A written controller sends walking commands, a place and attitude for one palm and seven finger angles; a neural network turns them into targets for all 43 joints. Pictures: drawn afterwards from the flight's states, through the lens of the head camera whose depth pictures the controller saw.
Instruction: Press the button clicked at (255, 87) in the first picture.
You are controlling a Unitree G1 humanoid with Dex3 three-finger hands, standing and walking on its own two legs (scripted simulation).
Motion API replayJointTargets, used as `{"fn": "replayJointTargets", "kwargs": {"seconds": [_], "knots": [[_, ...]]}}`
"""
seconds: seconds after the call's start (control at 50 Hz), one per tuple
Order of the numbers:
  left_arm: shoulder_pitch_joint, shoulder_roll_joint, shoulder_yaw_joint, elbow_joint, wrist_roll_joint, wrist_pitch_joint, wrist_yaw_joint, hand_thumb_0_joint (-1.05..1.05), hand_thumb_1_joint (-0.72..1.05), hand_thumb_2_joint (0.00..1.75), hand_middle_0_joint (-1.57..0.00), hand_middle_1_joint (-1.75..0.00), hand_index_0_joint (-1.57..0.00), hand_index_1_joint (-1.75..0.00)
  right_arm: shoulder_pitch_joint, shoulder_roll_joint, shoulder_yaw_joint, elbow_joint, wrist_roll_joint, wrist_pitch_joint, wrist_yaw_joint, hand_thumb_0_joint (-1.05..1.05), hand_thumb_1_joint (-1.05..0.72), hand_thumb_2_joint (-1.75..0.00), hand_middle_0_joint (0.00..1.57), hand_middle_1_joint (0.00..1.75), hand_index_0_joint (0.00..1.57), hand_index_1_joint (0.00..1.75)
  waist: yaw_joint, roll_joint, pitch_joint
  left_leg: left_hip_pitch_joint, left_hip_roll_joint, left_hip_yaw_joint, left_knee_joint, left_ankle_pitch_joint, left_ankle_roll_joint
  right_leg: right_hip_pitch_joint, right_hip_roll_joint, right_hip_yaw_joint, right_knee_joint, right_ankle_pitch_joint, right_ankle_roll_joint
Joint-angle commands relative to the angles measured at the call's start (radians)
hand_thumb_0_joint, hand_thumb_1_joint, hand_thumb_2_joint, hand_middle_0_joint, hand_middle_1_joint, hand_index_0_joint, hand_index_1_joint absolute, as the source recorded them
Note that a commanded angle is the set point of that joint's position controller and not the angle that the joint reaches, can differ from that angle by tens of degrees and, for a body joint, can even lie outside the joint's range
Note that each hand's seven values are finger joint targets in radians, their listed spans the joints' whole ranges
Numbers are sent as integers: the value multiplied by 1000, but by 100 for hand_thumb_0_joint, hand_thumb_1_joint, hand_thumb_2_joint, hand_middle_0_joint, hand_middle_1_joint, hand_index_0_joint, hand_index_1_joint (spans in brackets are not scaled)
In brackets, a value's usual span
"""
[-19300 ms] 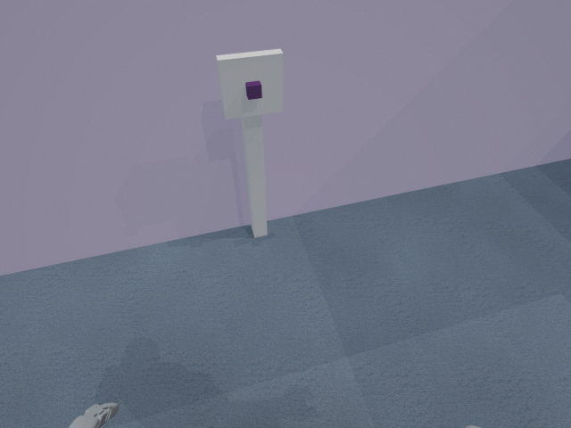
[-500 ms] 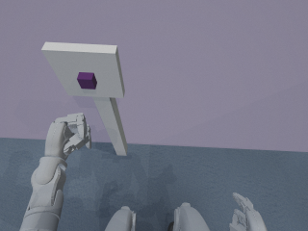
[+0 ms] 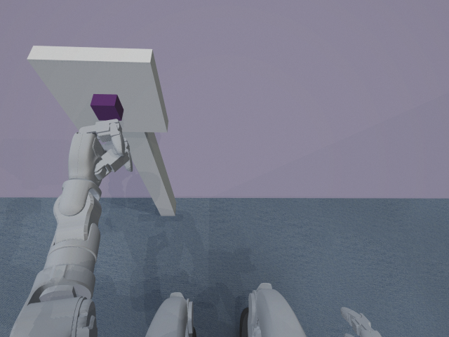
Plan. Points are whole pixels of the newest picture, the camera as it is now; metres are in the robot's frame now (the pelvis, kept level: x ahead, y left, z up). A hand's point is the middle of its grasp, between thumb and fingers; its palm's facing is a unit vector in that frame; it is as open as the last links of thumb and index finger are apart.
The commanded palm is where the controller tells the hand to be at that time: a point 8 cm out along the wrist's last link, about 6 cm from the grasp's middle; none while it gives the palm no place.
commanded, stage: aim a knuckle at the button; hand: left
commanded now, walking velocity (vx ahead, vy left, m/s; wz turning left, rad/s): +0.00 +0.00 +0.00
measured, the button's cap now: (108, 106) +0.50 +0.20 +0.07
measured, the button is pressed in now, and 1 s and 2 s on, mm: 0 0 9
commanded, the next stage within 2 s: press the button with the knuckle in 0.78 s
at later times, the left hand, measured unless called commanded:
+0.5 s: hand (122, 163) +0.40 +0.18 +0.03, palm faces -0.03 -1.00 -0.01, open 3.1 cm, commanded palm +0.38 +0.23 +0.04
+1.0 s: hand (123, 165) +0.40 +0.17 +0.03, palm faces -0.01 -1.00 -0.03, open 3.1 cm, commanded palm +0.38 +0.23 +0.04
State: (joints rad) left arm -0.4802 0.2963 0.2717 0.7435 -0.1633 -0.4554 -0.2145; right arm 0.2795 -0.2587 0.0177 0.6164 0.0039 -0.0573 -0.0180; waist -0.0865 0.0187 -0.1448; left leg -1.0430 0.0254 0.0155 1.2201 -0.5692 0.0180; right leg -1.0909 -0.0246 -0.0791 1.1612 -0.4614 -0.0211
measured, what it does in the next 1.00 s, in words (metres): stands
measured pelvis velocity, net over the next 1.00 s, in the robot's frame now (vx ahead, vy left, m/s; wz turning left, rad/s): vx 0.00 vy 0.01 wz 0.01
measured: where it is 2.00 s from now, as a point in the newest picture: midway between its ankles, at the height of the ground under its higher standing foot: outside the picture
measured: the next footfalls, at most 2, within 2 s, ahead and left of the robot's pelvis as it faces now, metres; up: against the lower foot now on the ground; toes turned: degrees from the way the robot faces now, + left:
none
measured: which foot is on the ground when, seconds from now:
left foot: down 0.00-1.00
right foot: down 0.00-1.00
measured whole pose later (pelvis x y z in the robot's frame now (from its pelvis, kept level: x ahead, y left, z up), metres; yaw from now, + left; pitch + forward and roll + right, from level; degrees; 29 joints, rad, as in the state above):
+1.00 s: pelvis +0.00 +0.01 +0.00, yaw +0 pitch +21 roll -2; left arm -0.42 0.25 0.22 0.72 -0.15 -0.50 -0.17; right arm 0.26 -0.25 0.02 0.60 0.00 -0.01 -0.01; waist -0.07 0.01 -0.14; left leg -1.02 0.02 0.01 1.20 -0.56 0.03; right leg -1.06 -0.03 -0.08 1.14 -0.45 -0.01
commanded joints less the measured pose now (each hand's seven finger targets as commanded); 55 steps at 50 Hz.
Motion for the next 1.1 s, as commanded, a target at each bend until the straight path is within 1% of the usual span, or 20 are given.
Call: {"fn": "replayJointTargets", "kwargs": {"seconds": [0.0,0.08,0.2,0.32,0.38,0.4,0.42,0.46,0.5,0.52,0.58,0.6,0.72,0.78,0.82,0.9,0.92,0.98,1.02,1.08], "knots": [[-211,200,71,-141,-11,-54,5,0,90,90,-130,-150,-130,-150,87,-153,-65,-102,-2,-11,2,0,-90,-90,20,30,20,30,16,8,-456,183,-26,-31,-174,399,-5,382,26,61,-124,325,-1],[-186,206,78,-183,-19,-55,5,0,90,90,-130,-150,-130,-150,86,-152,-66,-120,1,6,8,0,-90,-90,20,30,20,30,23,-4,-451,171,-26,-27,-188,391,-3,411,27,62,-135,329,-2],[-216,177,52,-252,-25,-107,16,0,90,90,-130,-150,-130,-150,79,-145,-69,-110,-1,4,6,0,-90,-90,20,30,20,30,9,14,-427,204,-23,-28,-197,366,-4,389,28,62,-151,296,-1],[-275,113,-22,-191,-16,-110,2,0,90,90,-130,-150,-130,-150,66,-150,-66,-88,1,4,1,0,-90,-90,20,30,20,30,-24,33,-350,219,-20,-47,-204,288,-8,282,28,46,-162,187,-2],[-343,111,-36,-185,-10,-107,1,0,90,90,-130,-150,-130,-150,64,-154,-67,-87,0,4,-3,0,-90,-90,20,30,20,30,-30,57,-358,246,-21,-63,-203,280,-10,244,27,39,-153,161,-8],[-321,138,-8,-186,-8,-108,5,0,90,90,-130,-150,-130,-150,65,-157,-68,-89,-1,5,-2,0,-90,-90,20,30,20,30,-11,70,-391,265,-21,-63,-202,306,-14,254,26,40,-147,177,-9],[-334,135,-11,-195,-9,-110,9,0,90,90,-130,-150,-130,-150,62,-155,-66,-92,-3,5,-2,0,-90,-90,20,30,20,30,-11,85,-415,277,-22,-63,-198,323,-17,255,25,38,-141,188,-9],[-307,138,0,-196,-11,-110,18,0,90,90,-130,-150,-130,-150,58,-153,-65,-98,-5,7,1,0,-90,-90,20,30,20,30,-1,67,-434,283,-21,-63,-194,360,-18,275,27,38,-136,218,-8],[-271,181,41,-195,-7,-111,28,0,90,90,-130,-150,-130,-150,59,-154,-63,-105,-7,13,3,0,-90,-90,20,30,20,30,17,58,-461,274,-22,-62,-191,399,-20,306,27,38,-122,254,-10],[-292,177,36,-193,-8,-109,33,0,90,90,-130,-150,-130,-150,52,-150,-61,-106,-6,15,3,0,-90,-90,20,30,20,30,6,54,-441,257,-22,-57,-188,391,-18,303,27,41,-125,258,-6],[-239,189,54,-192,-8,-102,34,0,90,90,-130,-150,-130,-150,53,-150,-62,-120,-5,20,5,0,-90,-90,20,30,20,30,16,11,-436,224,-23,-52,-193,378,-12,345,30,44,-130,268,-6],[-215,166,36,-193,-6,-98,29,0,90,90,-130,-150,-130,-150,49,-146,-61,-126,-3,23,6,0,-90,-90,20,30,20,30,21,38,-442,229,-25,-43,-194,388,-13,350,28,49,-131,281,-6],[-197,95,-31,-266,-29,-89,2,0,90,90,-130,-150,-130,-150,53,-145,-68,-121,5,22,8,0,-90,-90,20,30,20,30,3,42,-433,281,-15,-48,-200,435,-18,333,29,39,-146,299,-5],[-198,76,-49,-285,-32,-91,8,0,90,90,-130,-150,-130,-150,54,-145,-70,-118,5,18,5,0,-90,-90,20,30,20,30,-8,16,-409,276,-14,-57,-200,418,-16,316,30,35,-148,280,-4],[-212,92,-35,-258,-25,-90,20,0,90,90,-130,-150,-130,-150,52,-145,-68,-105,5,16,4,0,-90,-90,20,30,20,30,-9,4,-366,241,-17,-55,-203,362,-16,306,28,37,-154,245,-2],[-252,149,6,-256,0,-107,45,0,90,90,-130,-150,-130,-150,49,-145,-65,-103,-2,15,0,0,-90,-90,20,30,20,30,3,36,-386,232,-22,-54,-198,335,-16,301,26,46,-141,223,-6],[-313,135,-12,-243,2,-109,50,0,90,90,-130,-150,-130,-150,45,-140,-60,-96,-3,15,-2,0,-90,-90,20,30,20,30,-16,41,-366,221,-24,-53,-194,313,-13,285,25,46,-144,209,-4],[-336,190,31,-232,10,-118,57,0,90,90,-130,-150,-130,-150,49,-144,-61,-97,-7,14,-6,0,-90,-90,20,30,20,30,-4,52,-414,219,-27,-51,-184,313,-10,310,27,54,-137,214,-6],[-385,180,16,-174,10,-111,48,0,90,90,-130,-150,-130,-150,49,-144,-54,-88,-6,15,-9,0,-90,-90,20,30,20,30,-22,52,-394,203,-27,-52,-186,294,-11,297,25,54,-141,203,-4],[-399,170,13,-124,2,-95,28,0,90,90,-130,-150,-130,-150,62,-150,-56,-87,-6,14,-8,0,-90,-90,20,30,20,30,-26,58,-425,214,-28,-52,-180,299,-9,296,27,53,-142,205,-6]]}}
